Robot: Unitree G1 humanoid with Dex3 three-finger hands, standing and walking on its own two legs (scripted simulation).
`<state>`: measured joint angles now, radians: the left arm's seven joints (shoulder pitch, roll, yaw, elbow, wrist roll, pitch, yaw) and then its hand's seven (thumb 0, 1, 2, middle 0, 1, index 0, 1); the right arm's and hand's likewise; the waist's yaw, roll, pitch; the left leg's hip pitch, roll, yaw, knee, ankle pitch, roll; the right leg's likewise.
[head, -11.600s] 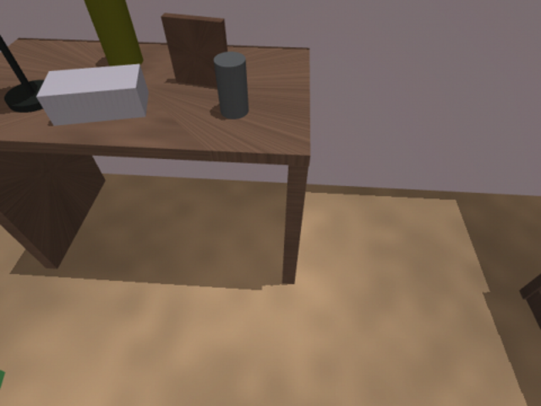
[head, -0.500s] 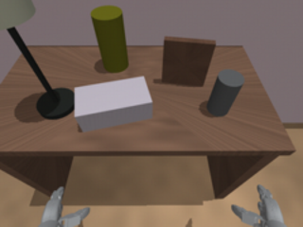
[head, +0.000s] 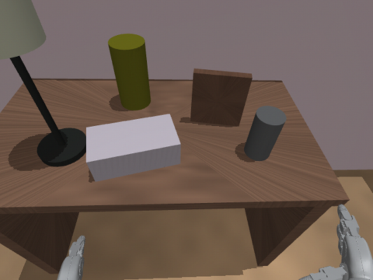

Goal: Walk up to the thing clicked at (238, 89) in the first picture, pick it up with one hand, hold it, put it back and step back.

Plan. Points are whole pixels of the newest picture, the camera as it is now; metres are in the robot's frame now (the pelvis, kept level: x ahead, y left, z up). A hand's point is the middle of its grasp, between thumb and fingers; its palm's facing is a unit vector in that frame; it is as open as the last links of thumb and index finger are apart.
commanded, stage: rise first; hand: right
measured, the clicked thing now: (263, 134) +0.49 -0.21 +0.01
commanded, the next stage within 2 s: go down in 0.98 s
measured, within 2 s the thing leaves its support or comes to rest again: neither
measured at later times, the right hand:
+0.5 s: hand (338, 249) +0.17 -0.24 +0.07, palm faces +0.28 +0.88 -0.38, open 17.5 cm
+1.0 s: hand (348, 245) +0.16 -0.24 +0.10, palm faces +0.29 +0.86 -0.41, open 17.4 cm
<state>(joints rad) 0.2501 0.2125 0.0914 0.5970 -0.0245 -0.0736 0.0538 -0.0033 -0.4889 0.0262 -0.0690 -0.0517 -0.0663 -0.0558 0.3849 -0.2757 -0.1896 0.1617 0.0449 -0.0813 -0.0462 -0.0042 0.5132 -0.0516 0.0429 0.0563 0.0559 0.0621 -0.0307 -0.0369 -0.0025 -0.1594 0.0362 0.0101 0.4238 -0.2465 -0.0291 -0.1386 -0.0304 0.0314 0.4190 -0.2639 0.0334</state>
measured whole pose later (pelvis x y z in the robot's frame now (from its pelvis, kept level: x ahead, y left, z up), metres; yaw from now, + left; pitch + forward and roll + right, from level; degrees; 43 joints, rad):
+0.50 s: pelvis -0.02 +0.00 +0.00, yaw +0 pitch -3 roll +0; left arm 0.26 0.22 0.15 0.61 -0.01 -0.11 0.04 -0.01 -0.54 0.04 -0.06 -0.05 -0.05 -0.06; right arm 0.48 -0.29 -0.23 -0.11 0.04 -0.18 -0.02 -0.01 0.55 -0.04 0.05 0.06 0.06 0.06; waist -0.04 -0.05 0.03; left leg -0.14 0.04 0.01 0.43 -0.23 -0.03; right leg -0.12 -0.03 0.03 0.42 -0.24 0.03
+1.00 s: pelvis -0.02 +0.00 +0.00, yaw +0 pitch -3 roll +0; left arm 0.23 0.22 0.17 0.67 -0.01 -0.13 0.03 -0.01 -0.55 0.07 -0.06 -0.05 -0.05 -0.07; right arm 0.49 -0.30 -0.27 -0.21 0.04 -0.27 0.00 -0.01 0.54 -0.05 0.05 0.06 0.06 0.06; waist -0.05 -0.05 0.04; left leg -0.15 0.04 0.02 0.43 -0.23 -0.03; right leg -0.13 -0.02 0.04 0.42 -0.24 0.03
